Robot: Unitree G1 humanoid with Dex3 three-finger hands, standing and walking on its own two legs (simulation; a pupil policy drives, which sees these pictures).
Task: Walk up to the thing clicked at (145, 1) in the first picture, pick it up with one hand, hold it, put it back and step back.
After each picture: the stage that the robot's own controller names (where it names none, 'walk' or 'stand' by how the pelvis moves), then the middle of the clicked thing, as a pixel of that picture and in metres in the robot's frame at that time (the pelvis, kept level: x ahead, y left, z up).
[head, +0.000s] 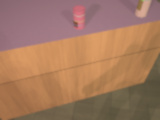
stand; out of the picture +0.93 -0.35 +0.07
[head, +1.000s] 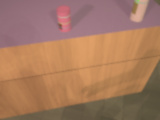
sink last; out of the picture +0.82 -0.27 +0.11
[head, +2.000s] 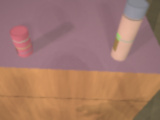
rise first; (126, 33) +0.54 -0.10 +0.10
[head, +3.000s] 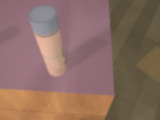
stand; (51, 46) +0.41 +0.15 +0.10
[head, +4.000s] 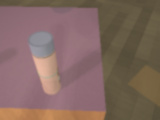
stand; (47, 66) +0.39 +0.15 +0.07
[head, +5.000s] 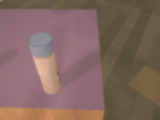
stand; (47, 67) +0.40 +0.16 +0.07
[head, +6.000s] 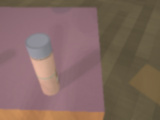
stand; (45, 68) +0.39 +0.16 +0.07
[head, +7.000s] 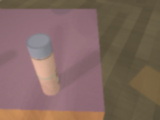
stand; (46, 68) +0.39 +0.16 +0.07
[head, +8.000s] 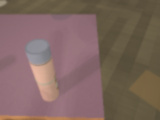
rise first; (44, 73) +0.37 +0.17 +0.07
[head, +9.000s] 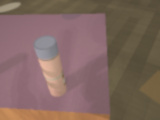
go down; (52, 69) +0.39 +0.16 +0.07
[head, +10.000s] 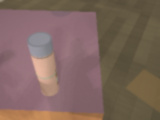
go down; (45, 68) +0.39 +0.15 +0.08
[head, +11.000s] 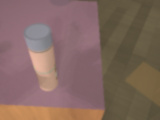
go down; (44, 62) +0.39 +0.15 +0.09
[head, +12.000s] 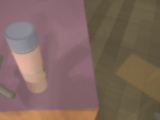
close in; (30, 62) +0.38 +0.16 +0.11
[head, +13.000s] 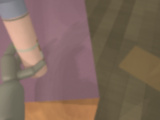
close; (25, 40) +0.44 +0.18 +0.14
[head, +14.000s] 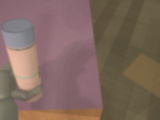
lift; (25, 65) +0.35 +0.18 +0.13
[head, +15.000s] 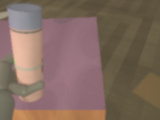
lift; (28, 57) +0.31 +0.16 +0.23
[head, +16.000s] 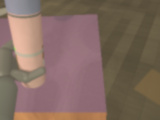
hold; (28, 43) +0.33 +0.16 +0.25
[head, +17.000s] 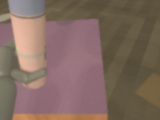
hold; (31, 43) +0.31 +0.14 +0.27
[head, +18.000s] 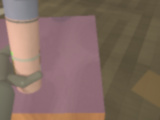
crouch; (25, 48) +0.33 +0.17 +0.24
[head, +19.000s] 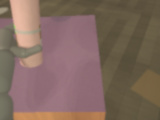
crouch; (27, 23) +0.41 +0.17 +0.27
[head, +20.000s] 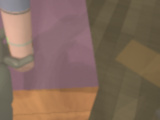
lower; (19, 34) +0.45 +0.18 +0.14
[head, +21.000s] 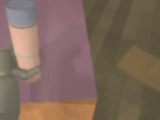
lower; (26, 46) +0.42 +0.16 +0.14
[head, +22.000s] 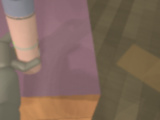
lower; (25, 37) +0.43 +0.17 +0.15
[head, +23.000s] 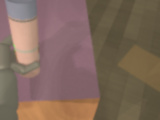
lower; (26, 40) +0.43 +0.17 +0.14
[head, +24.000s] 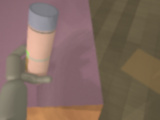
open; (39, 49) +0.40 +0.14 +0.13
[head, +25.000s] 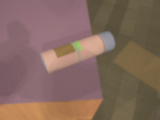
sink last; (78, 51) +0.45 +0.01 +0.04
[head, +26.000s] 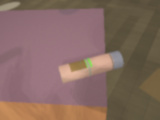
sink last; (90, 66) +0.45 +0.02 +0.03
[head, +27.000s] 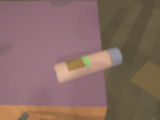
stand; (88, 64) +0.44 +0.01 +0.03
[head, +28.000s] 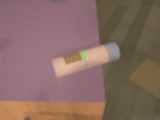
stand; (85, 59) +0.45 +0.02 +0.05
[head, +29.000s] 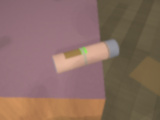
stand; (85, 55) +0.47 +0.02 +0.04
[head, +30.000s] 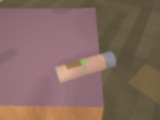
stand; (85, 66) +0.47 +0.02 -0.02
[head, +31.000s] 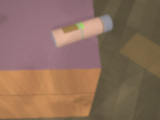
walk; (82, 30) +0.57 +0.02 +0.00
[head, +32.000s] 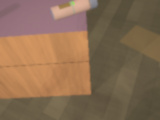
walk; (74, 7) +0.83 +0.09 -0.01
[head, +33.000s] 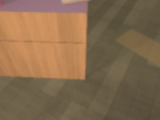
stand; out of the picture +1.08 +0.07 +0.00
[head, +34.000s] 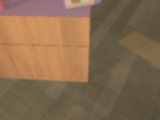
stand; (82, 1) +1.06 +0.04 -0.02
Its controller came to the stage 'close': yes
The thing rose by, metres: 0.20
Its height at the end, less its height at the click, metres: -0.09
